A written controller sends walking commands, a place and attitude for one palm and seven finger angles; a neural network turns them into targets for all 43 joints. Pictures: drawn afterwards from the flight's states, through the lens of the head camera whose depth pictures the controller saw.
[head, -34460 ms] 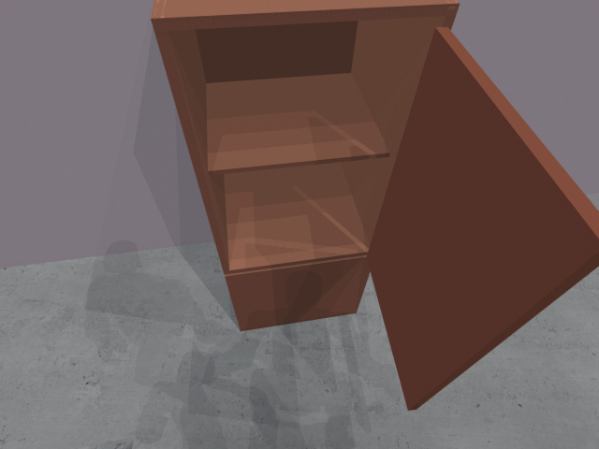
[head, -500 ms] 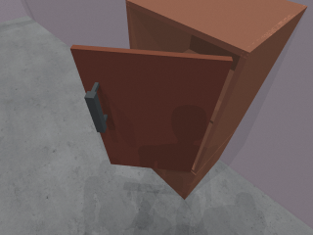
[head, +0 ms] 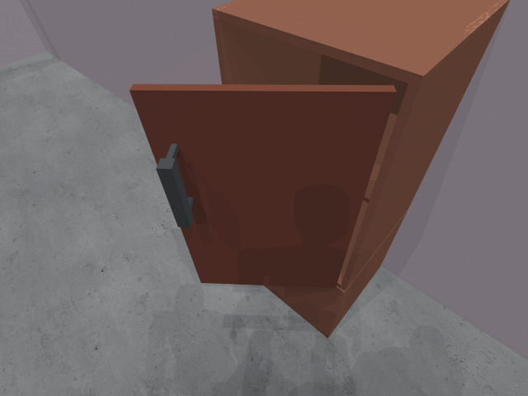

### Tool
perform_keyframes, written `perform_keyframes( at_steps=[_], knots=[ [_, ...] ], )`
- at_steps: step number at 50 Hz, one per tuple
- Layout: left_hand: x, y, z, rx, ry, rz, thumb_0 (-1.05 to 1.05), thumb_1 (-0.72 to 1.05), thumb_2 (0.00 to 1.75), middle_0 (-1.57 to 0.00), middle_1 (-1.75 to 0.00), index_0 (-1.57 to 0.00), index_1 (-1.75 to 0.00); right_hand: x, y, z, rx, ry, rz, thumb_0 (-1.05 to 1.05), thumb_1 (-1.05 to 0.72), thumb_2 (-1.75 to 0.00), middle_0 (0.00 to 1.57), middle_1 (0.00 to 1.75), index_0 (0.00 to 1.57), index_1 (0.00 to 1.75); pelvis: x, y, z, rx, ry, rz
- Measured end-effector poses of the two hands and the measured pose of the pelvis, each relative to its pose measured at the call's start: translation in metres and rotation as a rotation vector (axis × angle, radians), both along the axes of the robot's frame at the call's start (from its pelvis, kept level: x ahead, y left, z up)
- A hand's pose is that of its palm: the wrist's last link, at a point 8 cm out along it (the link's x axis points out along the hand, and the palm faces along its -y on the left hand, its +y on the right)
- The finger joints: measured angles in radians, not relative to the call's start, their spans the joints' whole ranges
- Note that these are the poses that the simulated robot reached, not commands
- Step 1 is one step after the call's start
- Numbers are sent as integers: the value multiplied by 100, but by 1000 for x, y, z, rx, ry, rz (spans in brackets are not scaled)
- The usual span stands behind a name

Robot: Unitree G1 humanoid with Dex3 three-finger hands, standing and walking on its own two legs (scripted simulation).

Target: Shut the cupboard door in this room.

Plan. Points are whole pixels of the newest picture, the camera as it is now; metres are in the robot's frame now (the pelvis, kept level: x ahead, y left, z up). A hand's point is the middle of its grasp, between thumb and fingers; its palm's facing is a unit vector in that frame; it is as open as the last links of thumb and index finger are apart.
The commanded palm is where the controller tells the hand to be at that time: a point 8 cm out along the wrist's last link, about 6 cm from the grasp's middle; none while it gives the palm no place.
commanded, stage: look again from close up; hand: left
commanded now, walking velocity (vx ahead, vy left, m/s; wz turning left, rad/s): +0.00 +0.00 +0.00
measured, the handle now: (179, 186) +0.44 +0.17 +0.07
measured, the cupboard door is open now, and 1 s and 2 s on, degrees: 39 39 39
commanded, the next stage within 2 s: raise the hand and make a fist in 0.28 s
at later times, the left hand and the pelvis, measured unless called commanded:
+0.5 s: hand out of the picture +0.12 +0.19 -0.10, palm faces +0.22 -0.95 -0.23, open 7.3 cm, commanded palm +0.10 +0.22 -0.06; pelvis +0.01 -0.01 +0.00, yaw +1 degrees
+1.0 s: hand (145, 390) +0.14 +0.17 +0.00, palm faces +0.02 -1.00 -0.07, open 5.2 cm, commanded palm +0.11 +0.22 -0.01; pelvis -0.05 -0.03 -0.08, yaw +3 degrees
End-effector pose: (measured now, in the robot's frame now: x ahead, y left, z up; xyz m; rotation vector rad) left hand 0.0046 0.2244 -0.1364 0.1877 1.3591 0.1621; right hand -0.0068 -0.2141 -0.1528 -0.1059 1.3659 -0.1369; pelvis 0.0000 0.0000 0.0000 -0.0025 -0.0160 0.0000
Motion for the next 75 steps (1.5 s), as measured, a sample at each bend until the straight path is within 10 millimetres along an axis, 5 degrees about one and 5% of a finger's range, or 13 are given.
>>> perform_keyframes(
  at_steps=[20, 22, 28, 31, 37, 40, 43, 46, 50, 55, 62, 67, 75],
  knots=[
    [0, -7, -1, -15, 59, 1, 1, 91, 90, -20, -30, -20, -30, -2, 2, 3, 14, 68, 4, 0, -91, -89, 19, 30, 20, 30, 8, -2, 2, 13, 22, -12],
    [27, 3, 12, 6, -106, 74, 2, 92, 90, -21, -30, -20, -30, 9, -10, 9, -46, -27, 11, 1, -91, -89, 20, 30, 20, 30, 6, -6, -1, 14, 27, -8],
    [154, 3, 119, 67, -878, 48, 3, 93, 90, -24, -33, -23, -34, 79, -53, 28, -130, -437, 35, 2, -92, -89, 20, 30, 20, 30, 6, -11, -7, 10, 57, 41],
    [185, -11, 153, -9, -1168, -21, 2, 92, 90, -27, -37, -27, -37, 123, -68, 45, -154, -621, 51, 2, -91, -89, 20, 30, 20, 30, -2, -18, -16, 18, 103, 34],
    [140, -24, 118, -177, -1298, -155, 1, 91, 90, -36, -47, -36, -47, 189, -80, 79, -191, -851, 162, 1, -91, -89, 19, 30, 20, 30, -18, -35, -42, 32, 172, 10],
    [98, -13, 91, -158, -1199, -128, 1, 90, 90, -42, -53, -42, -53, 211, -77, 81, -203, -910, 233, 1, -91, -89, 19, 30, 19, 30, -26, -39, -56, 19, 192, 27],
    [72, 5, 92, -72, -1210, -73, 2, 90, 90, -48, -59, -47, -59, 222, -65, 71, -190, -942, 287, 1, -90, -89, 19, 30, 19, 30, -32, -38, -68, -5, 207, 48],
    [74, 12, 116, -13, -1368, -87, 2, 89, 90, -53, -65, -52, -65, 221, -46, 51, -149, -935, 312, 1, -90, -89, 19, 30, 19, 30, -39, -36, -79, -28, 213, 61],
    [111, -1, 139, -109, -1515, -219, 2, 90, 90, -60, -73, -59, -73, 197, -21, 23, -76, -876, 284, 1, -90, -89, 19, 30, 20, 30, -49, -31, -85, -44, 206, 61],
    [150, -16, 131, -272, -1292, -322, 2, 90, 90, -69, -83, -69, -83, 143, -7, 8, -21, -745, 139, 1, -90, -89, 20, 30, 20, 30, -51, -22, -73, -28, 196, 34],
    [135, 20, 154, -108, -1272, -128, 2, 89, 90, -82, -97, -81, -97, 91, -18, 16, -84, -622, 56, 1, -90, -89, 20, 30, 20, 30, -42, -8, -54, -14, 179, 11],
    [126, 29, 165, -68, -1368, -153, 2, 90, 90, -91, -107, -90, -107, 94, -28, 21, -134, -618, 140, 1, -90, -89, 20, 30, 20, 30, -42, 0, -55, -27, 177, 31],
    [146, 20, 161, -181, -1325, -235, 2, 89, 90, -106, -123, -105, -123, 137, -20, 51, -161, -769, 154, 1, -90, -89, 20, 30, 20, 30, -37, 7, -50, -32, 156, 27]
  ],
)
